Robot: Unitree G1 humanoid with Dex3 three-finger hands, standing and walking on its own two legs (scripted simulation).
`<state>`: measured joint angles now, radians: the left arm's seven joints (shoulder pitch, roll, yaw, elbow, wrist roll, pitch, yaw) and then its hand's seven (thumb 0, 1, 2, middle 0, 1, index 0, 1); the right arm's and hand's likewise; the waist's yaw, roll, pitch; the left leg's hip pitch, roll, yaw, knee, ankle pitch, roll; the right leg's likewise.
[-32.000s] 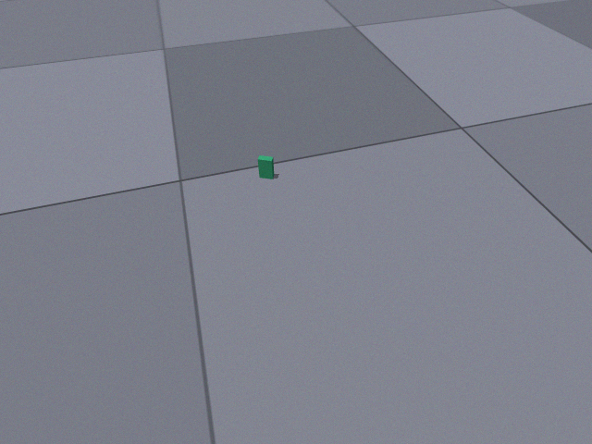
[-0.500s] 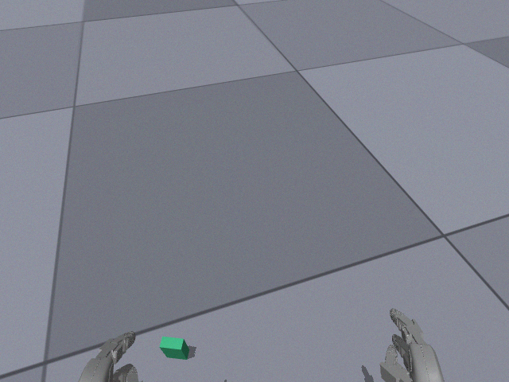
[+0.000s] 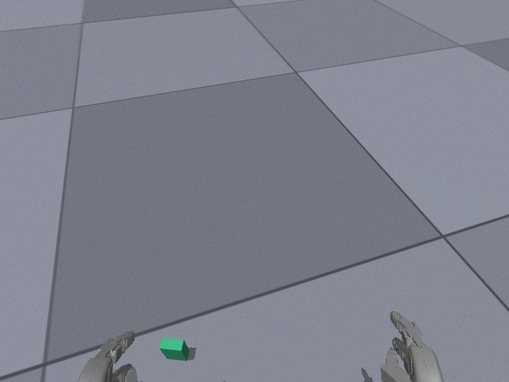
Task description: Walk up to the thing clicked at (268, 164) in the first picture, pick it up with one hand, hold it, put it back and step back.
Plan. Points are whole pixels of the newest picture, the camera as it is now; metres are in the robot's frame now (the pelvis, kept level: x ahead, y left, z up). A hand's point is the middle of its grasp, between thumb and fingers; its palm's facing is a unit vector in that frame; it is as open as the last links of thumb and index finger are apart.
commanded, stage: home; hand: left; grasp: from above
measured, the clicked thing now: (175, 349) +0.38 +0.26 -0.65
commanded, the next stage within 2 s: stand in 0.30 s
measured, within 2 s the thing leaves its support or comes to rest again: neither
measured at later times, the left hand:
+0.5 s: hand out of the picture +0.16 +0.19 -0.08, palm faces +0.00 -0.95 -0.31, open 7.4 cm
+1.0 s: hand out of the picture +0.03 +0.23 -0.11, palm faces +0.05 -0.95 -0.32, open 7.4 cm
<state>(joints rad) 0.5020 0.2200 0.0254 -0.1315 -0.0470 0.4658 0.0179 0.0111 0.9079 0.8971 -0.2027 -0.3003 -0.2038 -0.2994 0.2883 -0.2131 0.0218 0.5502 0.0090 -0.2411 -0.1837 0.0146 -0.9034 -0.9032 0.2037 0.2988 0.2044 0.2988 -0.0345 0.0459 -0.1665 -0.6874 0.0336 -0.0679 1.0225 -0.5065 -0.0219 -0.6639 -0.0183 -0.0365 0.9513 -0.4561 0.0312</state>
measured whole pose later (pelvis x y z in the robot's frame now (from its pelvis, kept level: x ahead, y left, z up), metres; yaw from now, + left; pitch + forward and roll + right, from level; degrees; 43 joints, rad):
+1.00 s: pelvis +0.00 +0.00 +0.06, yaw +1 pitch -4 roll +0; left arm 0.21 0.27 0.03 1.07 0.03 0.03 0.03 0.01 0.91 0.90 -0.20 -0.30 -0.21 -0.30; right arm 0.19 -0.28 -0.03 1.05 -0.03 0.00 -0.03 0.01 -0.91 -0.90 0.20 0.30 0.20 0.30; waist 0.02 0.01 0.06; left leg -0.17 0.00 -0.04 0.52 -0.28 -0.01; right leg -0.17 -0.06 -0.02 0.49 -0.25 0.04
